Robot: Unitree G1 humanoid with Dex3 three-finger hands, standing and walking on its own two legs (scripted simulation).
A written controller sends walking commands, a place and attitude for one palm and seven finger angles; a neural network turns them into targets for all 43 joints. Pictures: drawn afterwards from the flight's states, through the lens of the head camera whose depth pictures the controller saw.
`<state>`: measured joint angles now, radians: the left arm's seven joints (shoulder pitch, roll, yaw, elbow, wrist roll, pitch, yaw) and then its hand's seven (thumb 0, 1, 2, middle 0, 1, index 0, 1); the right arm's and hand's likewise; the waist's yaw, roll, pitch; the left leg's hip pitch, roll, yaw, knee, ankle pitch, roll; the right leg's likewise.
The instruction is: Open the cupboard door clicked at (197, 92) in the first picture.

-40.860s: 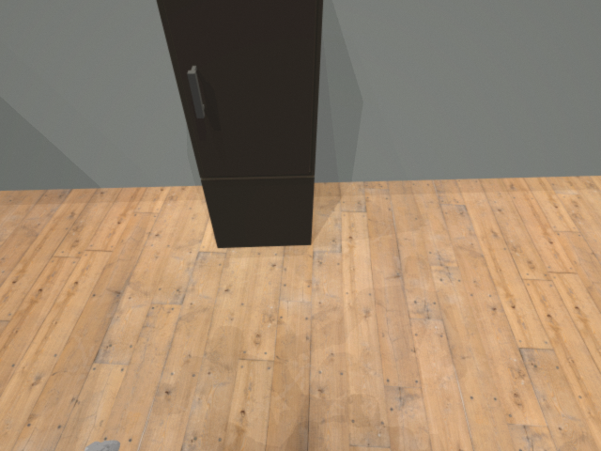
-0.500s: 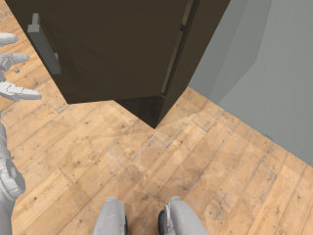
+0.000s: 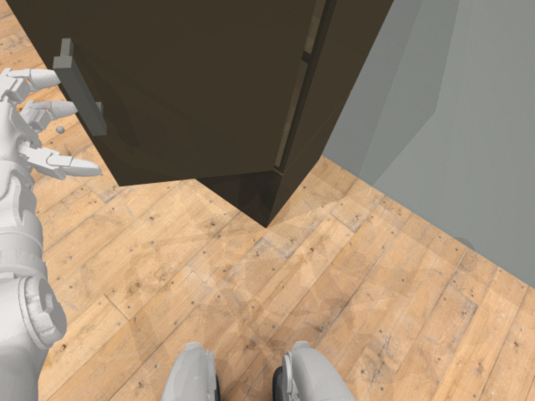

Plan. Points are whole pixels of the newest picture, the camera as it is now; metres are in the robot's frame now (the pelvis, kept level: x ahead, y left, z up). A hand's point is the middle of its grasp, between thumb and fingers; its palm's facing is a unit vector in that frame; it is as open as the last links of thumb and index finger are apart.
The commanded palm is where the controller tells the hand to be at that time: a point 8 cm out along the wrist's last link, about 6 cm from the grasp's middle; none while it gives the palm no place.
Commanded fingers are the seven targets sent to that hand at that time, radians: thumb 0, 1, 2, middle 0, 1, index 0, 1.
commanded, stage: slide the fingers in behind the handle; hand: left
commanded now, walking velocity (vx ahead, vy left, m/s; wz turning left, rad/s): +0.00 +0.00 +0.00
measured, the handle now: (84, 90) +0.55 +0.25 +0.07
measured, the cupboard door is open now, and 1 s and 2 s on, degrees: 46 46 46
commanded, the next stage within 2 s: close the thumb around the handle in 1.18 s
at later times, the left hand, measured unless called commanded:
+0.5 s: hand (80, 130) +0.48 +0.24 +0.06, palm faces +0.15 -0.99 +0.00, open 14.0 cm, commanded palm +0.46 +0.28 +0.06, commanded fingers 0.00 -0.50 0.30 -0.30 -1.20 -0.30 -1.20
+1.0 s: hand (98, 128) +0.49 +0.22 +0.06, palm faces +0.14 -0.99 +0.00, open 14.0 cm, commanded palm +0.46 +0.26 +0.06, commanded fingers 0.00 -0.50 0.30 -0.30 -1.20 -0.30 -1.20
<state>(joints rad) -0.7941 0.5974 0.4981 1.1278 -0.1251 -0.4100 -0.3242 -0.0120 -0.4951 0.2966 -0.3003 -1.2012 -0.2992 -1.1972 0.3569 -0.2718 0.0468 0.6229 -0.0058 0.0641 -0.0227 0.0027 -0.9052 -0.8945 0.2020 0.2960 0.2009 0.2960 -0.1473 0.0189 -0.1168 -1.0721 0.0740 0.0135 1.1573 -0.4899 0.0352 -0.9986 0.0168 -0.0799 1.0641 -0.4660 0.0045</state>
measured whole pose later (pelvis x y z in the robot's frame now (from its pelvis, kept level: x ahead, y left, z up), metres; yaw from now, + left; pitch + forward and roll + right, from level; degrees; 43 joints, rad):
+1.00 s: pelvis +0.00 +0.00 +0.00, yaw +0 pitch +23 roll -4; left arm -0.80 0.48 0.42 1.14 -0.10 -0.46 -0.19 -0.01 -0.50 0.30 -0.28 -1.20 -0.29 -1.20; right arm 0.36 -0.26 0.03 0.64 -0.02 0.06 0.00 0.00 -0.91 -0.89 0.20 0.30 0.20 0.30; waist -0.14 0.02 -0.13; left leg -1.05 0.06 0.02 1.15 -0.49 0.03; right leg -0.99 0.01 -0.07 1.07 -0.48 0.00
